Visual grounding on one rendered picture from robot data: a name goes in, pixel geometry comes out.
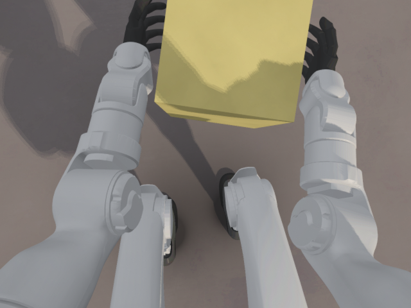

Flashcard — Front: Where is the robot right hand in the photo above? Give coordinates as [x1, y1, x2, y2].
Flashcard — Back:
[302, 17, 338, 84]

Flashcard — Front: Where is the left robot forearm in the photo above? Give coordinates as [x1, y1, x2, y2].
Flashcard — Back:
[52, 42, 153, 220]

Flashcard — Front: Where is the robot left hand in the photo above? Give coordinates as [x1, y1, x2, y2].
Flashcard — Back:
[123, 0, 166, 52]

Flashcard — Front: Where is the right robot forearm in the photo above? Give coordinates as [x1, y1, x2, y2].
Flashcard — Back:
[299, 69, 373, 216]

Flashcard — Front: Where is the robot left shin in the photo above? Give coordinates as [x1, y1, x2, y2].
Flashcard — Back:
[140, 184, 171, 254]

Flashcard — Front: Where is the carton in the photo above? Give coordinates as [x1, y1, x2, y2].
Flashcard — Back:
[154, 0, 313, 128]

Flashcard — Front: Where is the robot left upper arm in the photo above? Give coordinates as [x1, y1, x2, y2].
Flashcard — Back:
[0, 169, 143, 308]

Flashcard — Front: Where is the robot shin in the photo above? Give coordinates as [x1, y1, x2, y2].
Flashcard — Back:
[140, 184, 171, 254]
[230, 167, 277, 230]

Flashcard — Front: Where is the robot right shin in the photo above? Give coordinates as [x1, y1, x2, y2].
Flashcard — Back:
[230, 167, 277, 230]

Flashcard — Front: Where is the robot right upper arm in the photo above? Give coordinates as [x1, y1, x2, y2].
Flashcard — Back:
[288, 194, 411, 308]

